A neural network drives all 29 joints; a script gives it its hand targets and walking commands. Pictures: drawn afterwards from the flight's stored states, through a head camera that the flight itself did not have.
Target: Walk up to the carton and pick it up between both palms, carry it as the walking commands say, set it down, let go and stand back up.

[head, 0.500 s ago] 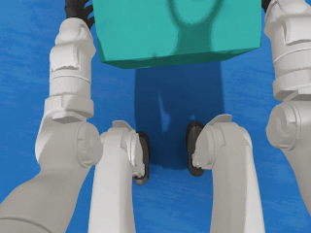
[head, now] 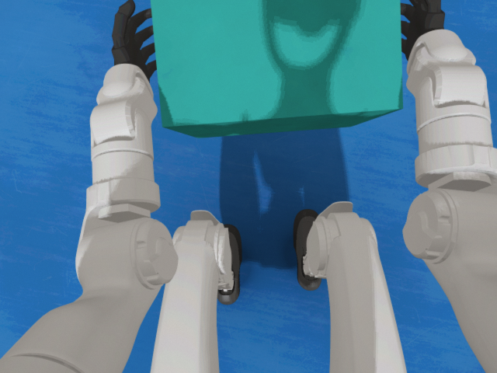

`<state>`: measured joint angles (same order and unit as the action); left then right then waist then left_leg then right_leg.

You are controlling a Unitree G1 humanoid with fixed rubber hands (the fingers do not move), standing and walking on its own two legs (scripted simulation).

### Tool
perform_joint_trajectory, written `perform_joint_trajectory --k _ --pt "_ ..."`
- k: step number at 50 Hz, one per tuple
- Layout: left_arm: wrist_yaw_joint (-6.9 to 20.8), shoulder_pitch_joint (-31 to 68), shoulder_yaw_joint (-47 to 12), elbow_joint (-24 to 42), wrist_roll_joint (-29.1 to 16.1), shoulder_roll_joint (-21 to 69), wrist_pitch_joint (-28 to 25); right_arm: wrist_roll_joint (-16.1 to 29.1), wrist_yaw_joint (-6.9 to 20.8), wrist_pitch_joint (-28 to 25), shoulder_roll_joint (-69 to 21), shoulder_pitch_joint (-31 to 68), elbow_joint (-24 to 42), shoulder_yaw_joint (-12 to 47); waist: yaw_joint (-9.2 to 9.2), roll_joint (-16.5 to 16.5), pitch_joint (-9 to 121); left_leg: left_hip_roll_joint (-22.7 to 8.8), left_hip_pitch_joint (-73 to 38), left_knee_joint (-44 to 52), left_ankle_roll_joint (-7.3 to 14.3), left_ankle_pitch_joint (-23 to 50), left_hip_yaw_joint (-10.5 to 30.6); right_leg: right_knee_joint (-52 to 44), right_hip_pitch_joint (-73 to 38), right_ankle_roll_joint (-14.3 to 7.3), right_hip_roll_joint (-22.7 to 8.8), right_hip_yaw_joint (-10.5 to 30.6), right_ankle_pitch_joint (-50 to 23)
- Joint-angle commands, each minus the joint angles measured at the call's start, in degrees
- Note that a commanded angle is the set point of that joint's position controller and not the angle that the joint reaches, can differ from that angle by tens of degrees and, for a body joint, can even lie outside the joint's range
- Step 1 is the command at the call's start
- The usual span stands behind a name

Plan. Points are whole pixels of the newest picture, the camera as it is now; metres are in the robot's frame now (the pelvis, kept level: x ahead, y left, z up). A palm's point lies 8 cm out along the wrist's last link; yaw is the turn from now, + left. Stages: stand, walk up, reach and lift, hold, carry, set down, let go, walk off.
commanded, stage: reach and lift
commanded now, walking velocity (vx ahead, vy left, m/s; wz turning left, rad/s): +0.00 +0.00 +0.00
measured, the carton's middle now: (271, 58) +0.54 -0.04 -0.15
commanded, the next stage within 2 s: none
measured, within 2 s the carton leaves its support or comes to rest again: neither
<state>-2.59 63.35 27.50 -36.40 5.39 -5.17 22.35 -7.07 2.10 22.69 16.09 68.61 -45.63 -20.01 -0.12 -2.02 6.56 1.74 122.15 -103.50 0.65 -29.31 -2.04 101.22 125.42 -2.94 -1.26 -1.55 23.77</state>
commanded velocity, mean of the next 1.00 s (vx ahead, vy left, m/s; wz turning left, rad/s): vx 0.00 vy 0.00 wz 0.00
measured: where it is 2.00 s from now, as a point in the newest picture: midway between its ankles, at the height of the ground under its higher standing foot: (268, 270)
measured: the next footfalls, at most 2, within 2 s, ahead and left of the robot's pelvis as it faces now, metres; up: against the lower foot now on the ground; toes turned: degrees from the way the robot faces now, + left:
none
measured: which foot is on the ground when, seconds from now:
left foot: down 0.00-1.00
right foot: down 0.00-1.00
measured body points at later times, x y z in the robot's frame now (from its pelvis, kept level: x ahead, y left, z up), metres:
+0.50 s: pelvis +0.01 +0.00 +0.06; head +0.28 -0.03 +0.42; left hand +0.51 +0.16 -0.01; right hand +0.51 -0.22 -0.02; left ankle +0.10 +0.11 -0.44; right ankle +0.13 -0.11 -0.44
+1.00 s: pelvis +0.03 +0.00 +0.12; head +0.26 -0.03 +0.51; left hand +0.49 +0.17 +0.07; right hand +0.49 -0.21 +0.05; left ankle +0.10 +0.11 -0.44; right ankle +0.13 -0.11 -0.44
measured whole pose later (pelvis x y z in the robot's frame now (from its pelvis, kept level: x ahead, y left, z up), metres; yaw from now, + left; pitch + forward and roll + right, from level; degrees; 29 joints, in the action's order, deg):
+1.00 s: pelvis +0.03 +0.00 +0.12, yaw -1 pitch +42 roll +1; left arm 1.8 47.1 29.9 -31.9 10.2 0.8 20.9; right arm -12.1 2.8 22.9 7.0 50.3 -38.1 -23.7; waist -1.6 -1.6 13.2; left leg 1.7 96.0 -79.7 0.4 -25.9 -0.6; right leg 77.6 98.8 -2.3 0.1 -1.6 21.1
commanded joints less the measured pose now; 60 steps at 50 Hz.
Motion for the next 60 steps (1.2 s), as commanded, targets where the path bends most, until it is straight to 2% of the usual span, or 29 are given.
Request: perform_joint_trajectory --k 1,13,35,60 --pt "16.4 39.0 -28.9 4.0 -9.5 49.4 -1.1 9.6 16.9 -1.5 -53.5 32.0 5.8 22.2 1.47 4.1 65.7 6.2 -25.1 11.0 -0.7 11.3 -0.9 -8.3 -47.8 0.9 6.5 1.3 -13.8" --pt "17.5 32.9 -29.3 3.1 -8.2 51.7 -0.7 8.8 18.0 -1.6 -55.3 28.1 7.0 22.4 0.95 4.2 64.9 6.2 -30.0 16.1 -0.6 12.6 -0.1 -13.5 -50.9 1.1 6.9 1.2 -14.0" --pt "20.4 24.0 -29.3 2.2 -6.1 54.2 -0.9 6.9 18.0 -1.7 -59.7 20.5 8.9 23.3 -0.03 4.7 61.4 6.1 -36.3 26.1 -0.2 12.7 0.5 -23.5 -62.9 1.8 7.1 2.4 -14.8" --pt "22.9 12.6 -30.1 2.2 -3.1 58.5 -1.0 4.0 19.2 -2.3 -65.0 10.1 10.8 24.7 -1.03 4.4 54.2 5.6 -51.5 39.0 -0.2 16.1 1.9 -35.6 -74.2 1.7 7.5 2.8 -17.2"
